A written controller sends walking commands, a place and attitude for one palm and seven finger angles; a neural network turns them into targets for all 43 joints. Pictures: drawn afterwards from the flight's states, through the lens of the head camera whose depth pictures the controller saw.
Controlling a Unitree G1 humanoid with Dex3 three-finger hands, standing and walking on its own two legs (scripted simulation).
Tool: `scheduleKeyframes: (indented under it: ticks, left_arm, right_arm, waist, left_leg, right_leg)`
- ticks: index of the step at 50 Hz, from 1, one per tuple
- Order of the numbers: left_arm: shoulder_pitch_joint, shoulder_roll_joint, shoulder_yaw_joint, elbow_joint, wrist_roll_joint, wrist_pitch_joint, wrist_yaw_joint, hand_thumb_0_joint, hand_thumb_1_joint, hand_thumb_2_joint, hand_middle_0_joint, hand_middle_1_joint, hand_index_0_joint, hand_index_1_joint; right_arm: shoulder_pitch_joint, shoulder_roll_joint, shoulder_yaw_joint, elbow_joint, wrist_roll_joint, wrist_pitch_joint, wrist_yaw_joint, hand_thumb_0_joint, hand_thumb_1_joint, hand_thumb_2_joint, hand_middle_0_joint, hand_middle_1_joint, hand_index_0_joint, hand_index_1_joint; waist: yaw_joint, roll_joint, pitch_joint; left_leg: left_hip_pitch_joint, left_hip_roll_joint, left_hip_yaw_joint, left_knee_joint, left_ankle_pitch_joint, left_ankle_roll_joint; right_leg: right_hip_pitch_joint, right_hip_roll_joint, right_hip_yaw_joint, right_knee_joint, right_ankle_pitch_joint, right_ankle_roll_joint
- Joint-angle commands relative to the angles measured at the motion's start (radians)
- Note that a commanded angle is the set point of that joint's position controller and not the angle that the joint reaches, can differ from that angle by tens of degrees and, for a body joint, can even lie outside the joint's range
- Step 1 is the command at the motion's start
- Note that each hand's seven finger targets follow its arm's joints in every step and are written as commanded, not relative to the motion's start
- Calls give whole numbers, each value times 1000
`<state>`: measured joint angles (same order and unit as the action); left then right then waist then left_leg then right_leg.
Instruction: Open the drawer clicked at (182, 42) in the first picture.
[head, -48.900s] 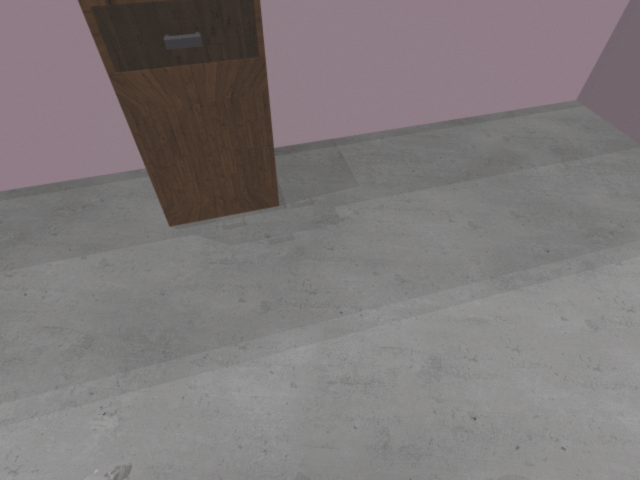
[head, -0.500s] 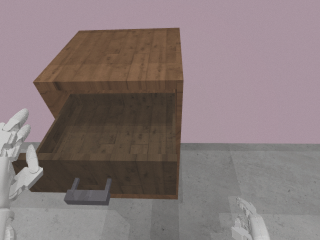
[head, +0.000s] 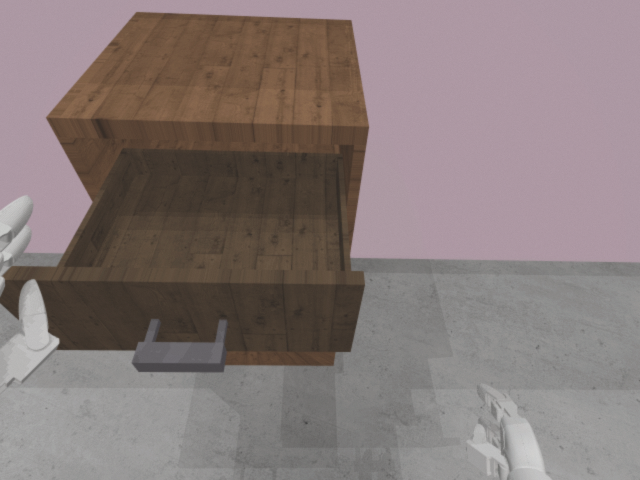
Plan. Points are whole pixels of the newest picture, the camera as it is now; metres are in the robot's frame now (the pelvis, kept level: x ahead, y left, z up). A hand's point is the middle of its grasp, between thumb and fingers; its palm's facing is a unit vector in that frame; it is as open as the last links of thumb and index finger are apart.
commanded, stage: step back with the hand held close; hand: left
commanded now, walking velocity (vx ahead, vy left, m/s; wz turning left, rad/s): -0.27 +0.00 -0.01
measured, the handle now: (185, 341) +0.28 +0.19 +0.01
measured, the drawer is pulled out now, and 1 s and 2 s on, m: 0.27 0.27 0.27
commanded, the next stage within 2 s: stop stepping back and stand still in 0.94 s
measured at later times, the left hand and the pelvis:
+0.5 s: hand (27, 400) +0.15 +0.23 +0.18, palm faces +0.36 -0.81 -0.46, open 7.4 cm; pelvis -0.05 +0.00 -0.01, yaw +0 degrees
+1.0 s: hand out of the picture +0.05 +0.20 +0.19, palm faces +0.35 -0.83 -0.44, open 7.4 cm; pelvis -0.16 -0.03 -0.01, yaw -1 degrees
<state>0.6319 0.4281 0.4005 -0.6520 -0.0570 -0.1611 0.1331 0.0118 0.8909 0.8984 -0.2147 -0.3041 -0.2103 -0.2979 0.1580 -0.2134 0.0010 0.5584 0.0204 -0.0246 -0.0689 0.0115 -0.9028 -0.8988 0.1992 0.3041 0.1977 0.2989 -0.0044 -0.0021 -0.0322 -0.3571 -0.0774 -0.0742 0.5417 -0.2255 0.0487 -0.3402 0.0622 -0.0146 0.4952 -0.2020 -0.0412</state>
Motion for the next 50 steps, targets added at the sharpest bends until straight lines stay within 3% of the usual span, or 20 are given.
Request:
scheduleKeyframes:
  ticks: [1,7,12,18,20,22,25,26,27,29,31,32,33,34,35,36,38,41,46,50]
  left_arm:
    - [-16,132,106,-176,6,-56,23,0,900,900,-200,-300,-200,-300]
    - [-52,136,95,-246,22,-78,43,0,900,900,-200,-300,-200,-300]
    - [-51,140,122,-275,39,-91,46,0,900,900,-200,-300,-200,-300]
    - [-59,128,123,-202,23,-99,21,0,900,900,-200,-300,-200,-300]
    - [-58,128,123,-199,18,-98,15,0,900,900,-200,-300,-200,-300]
    - [-59,135,129,-187,16,-100,10,0,900,900,-200,-300,-200,-300]
    - [-75,168,136,-191,6,-102,21,0,900,900,-200,-300,-200,-300]
    - [-82,158,112,-198,5,-102,25,0,900,900,-200,-300,-200,-300]
    - [-83,161,117,-205,11,-103,26,0,900,900,-200,-300,-200,-300]
    - [-54,174,137,-212,20,-99,28,0,900,900,-200,-300,-200,-300]
    - [-30,177,138,-225,17,-101,31,0,900,900,-200,-300,-200,-300]
    - [-29,157,118,-259,12,-111,32,0,900,900,-200,-300,-200,-300]
    - [-67,168,129,-316,24,-121,37,0,900,900,-200,-300,-200,-300]
    - [-62,178,143,-309,32,-123,43,0,900,900,-200,-300,-200,-300]
    - [-29,172,148,-295,18,-127,46,0,900,900,-200,-300,-200,-300]
    - [15,167,162,-273,11,-122,38,0,900,900,-200,-300,-200,-300]
    - [-3,139,142,-353,0,-106,34,0,900,900,-200,-300,-200,-300]
    - [-63,111,91,-355,6,-99,24,0,900,900,-200,-300,-200,-300]
    - [-100,106,88,-225,-2,-84,4,0,900,900,-200,-300,-200,-300]
    - [-41,160,155,-210,-10,-102,-24,0,900,900,-200,-300,-200,-300]
  right_arm:
    - [-92,-140,-49,-161,-3,-52,-6,0,-900,-900,200,300,200,300]
    - [-68,-145,-42,-160,-16,-74,-10,0,-900,-900,200,300,200,300]
    - [-63,-143,-35,-163,-24,-100,-11,0,-900,-900,200,300,200,300]
    - [-60,-144,-47,-132,-27,-115,2,0,-900,-900,200,300,200,300]
    - [-66,-146,-54,-126,-23,-110,8,0,-900,-900,200,300,200,300]
    - [-74,-141,-54,-133,-15,-99,14,0,-900,-900,200,300,200,300]
    - [-55,-131,-69,-110,-6,-77,23,0,-900,-900,200,300,200,300]
    - [-75,-121,-68,-107,-6,-69,23,0,-900,-900,200,300,200,300]
    - [-87,-112,-60,-117,-10,-62,22,0,-900,-900,200,300,200,300]
    - [-87,-89,-36,-137,-16,-49,15,0,-900,-900,200,300,200,300]
    - [-71,-93,-21,-121,-14,-35,0,0,-900,-900,200,300,200,300]
    - [-75,-110,-28,-119,-15,-43,-6,0,-900,-900,200,300,200,300]
    - [-83,-131,-48,-130,-31,-61,-4,0,-900,-900,200,300,200,300]
    - [-49,-104,-58,-115,-44,-89,1,0,-900,-900,200,300,200,300]
    - [-42,-114,-76,-103,-36,-106,5,0,-900,-900,200,300,200,300]
    - [-35,-107,-78,-108,-42,-116,6,0,-900,-900,200,300,200,300]
    - [-26,-113,-72,-88,-47,-126,16,0,-900,-900,200,300,200,300]
    - [-38,-117,-65,-55,-40,-146,27,0,-900,-900,200,300,200,300]
    - [-72,-122,-48,-35,-46,-150,34,0,-900,-900,200,300,200,300]
    - [-106,-127,-48,-71,-28,-127,48,0,-900,-900,200,300,200,300]
  waist:
    - [-3,14,-73]
    - [-13,40,-70]
    - [0,201,-98]
    - [3,85,-105]
    - [4,68,-145]
    - [2,-5,-132]
    - [-6,-176,-101]
    - [0,-194,-109]
    - [-1,-205,-115]
    - [-4,-134,-100]
    - [-27,15,-74]
    - [-25,190,-77]
    - [-10,367,-88]
    - [-16,309,-132]
    - [-8,238,-164]
    - [-2,213,-216]
    - [-6,213,-196]
    - [-9,193,-177]
    - [-5,216,-129]
    - [22,139,-195]
  left_leg:
    - [-208,165,-125,-141,-133,20]
    - [-167,142,-121,-101,-252,16]
    - [-397,256,-223,-281,-282,60]
    - [-290,264,-185,-161,59,51]
    - [-263,246,-148,-108,46,43]
    - [-300,197,-117,-39,-107,32]
    - [-107,41,14,342,-235,-46]
    - [-67,39,13,506,-265,-54]
    - [-64,53,5,566,-280,-51]
    - [-36,89,29,358,-256,-46]
    - [22,84,51,-79,-115,-52]
    - [-44,174,-33,-243,7,-30]
    - [-123,366,-253,-256,220,41]
    - [-71,434,-241,-186,396,88]
    - [-21,444,-198,-156,430,97]
    - [-40,428,-185,-145,386,101]
    - [72,394,-129,-79,610,84]
    - [189,368,-95,-56,694,56]
    - [151,365,-100,-104,538,52]
    - [44,291,-23,-31,259,12]
  right_leg:
    - [192,-123,118,-48,-31,14]
    - [83,-139,137,-119,-200,1]
    - [333,-35,45,155,-14,36]
    - [245,-52,85,156,57,28]
    - [242,-78,119,136,82,17]
    - [208,-133,201,61,41,-5]
    - [-101,-369,441,-270,-218,-126]
    - [-150,-421,431,-302,-234,-156]
    - [-157,-424,392,-288,-186,-164]
    - [-117,-339,246,-210,0,-114]
    - [-73,-210,113,-53,79,-34]
    - [25,-128,63,122,85,4]
    - [26,-49,23,295,-93,43]
    - [-41,-42,63,424,-247,41]
    - [-60,-30,63,461,-289,48]
    - [-31,-34,75,519,-308,45]
    - [-75,-33,54,414,-256,52]
    - [-94,-24,5,277,-212,64]
    - [-6,-11,-3,90,-160,64]
    - [164,-42,-6,-92,115,55]
